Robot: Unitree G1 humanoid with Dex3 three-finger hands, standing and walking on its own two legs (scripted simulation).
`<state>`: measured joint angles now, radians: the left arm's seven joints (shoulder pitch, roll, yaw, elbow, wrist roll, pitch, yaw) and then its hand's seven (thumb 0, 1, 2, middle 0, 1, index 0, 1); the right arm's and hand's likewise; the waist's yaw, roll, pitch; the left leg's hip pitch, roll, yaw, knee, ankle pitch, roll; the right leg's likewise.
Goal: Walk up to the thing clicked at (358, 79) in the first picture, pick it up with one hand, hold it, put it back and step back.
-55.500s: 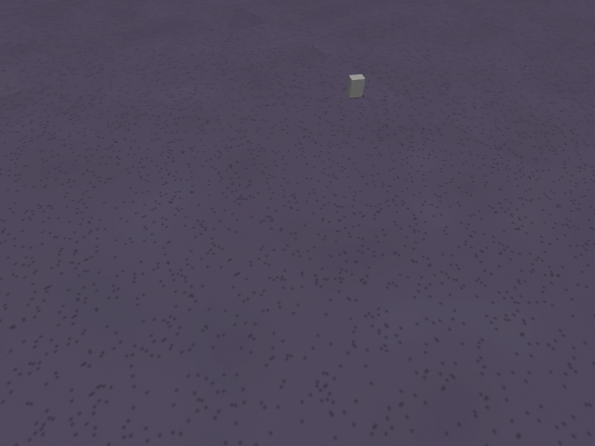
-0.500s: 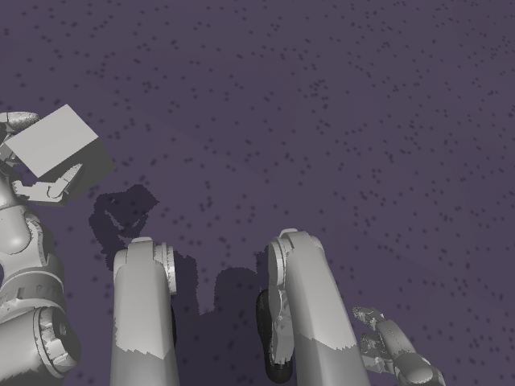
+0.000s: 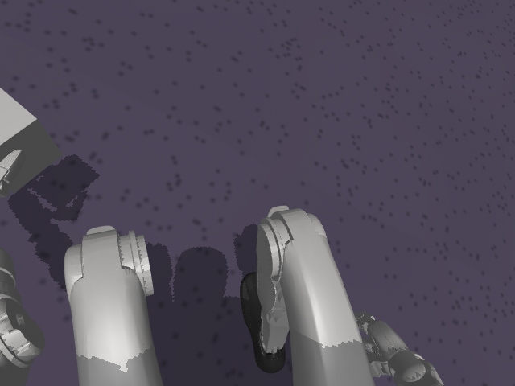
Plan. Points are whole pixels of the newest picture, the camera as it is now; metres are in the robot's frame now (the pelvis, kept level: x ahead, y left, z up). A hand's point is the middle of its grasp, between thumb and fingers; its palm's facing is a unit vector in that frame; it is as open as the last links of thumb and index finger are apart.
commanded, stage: crouch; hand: left
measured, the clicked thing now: (5, 144) +0.46 +0.30 -0.11
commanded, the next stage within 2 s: lower in 0.28 s
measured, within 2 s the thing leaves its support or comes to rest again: rests again in 1.88 s
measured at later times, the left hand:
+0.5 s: hand out of the picture +0.44 +0.33 -0.12, palm faces +0.52 -0.86 -0.03, open 10.4 cm
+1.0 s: hand (1, 169) +0.44 +0.33 -0.18, palm faces +0.51 -0.86 -0.03, open 10.4 cm
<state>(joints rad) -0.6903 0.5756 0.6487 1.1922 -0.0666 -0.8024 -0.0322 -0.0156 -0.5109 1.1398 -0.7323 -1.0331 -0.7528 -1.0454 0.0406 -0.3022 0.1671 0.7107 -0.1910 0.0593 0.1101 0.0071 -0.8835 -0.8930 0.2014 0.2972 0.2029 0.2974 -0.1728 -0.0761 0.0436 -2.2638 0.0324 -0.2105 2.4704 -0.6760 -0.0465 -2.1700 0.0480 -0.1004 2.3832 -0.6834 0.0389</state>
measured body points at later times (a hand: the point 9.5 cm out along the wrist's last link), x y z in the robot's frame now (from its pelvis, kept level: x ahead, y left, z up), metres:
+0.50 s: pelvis +0.00 +0.00 -0.02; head +0.24 +0.11 +0.35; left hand +0.41 +0.37 -0.12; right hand +0.14 -0.27 -0.11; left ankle +0.08 +0.14 -0.28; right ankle +0.11 -0.12 -0.28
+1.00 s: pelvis +0.00 +0.01 -0.03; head +0.24 +0.15 +0.31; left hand +0.41 +0.38 -0.18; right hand +0.14 -0.26 -0.09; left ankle +0.08 +0.14 -0.28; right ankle +0.11 -0.12 -0.28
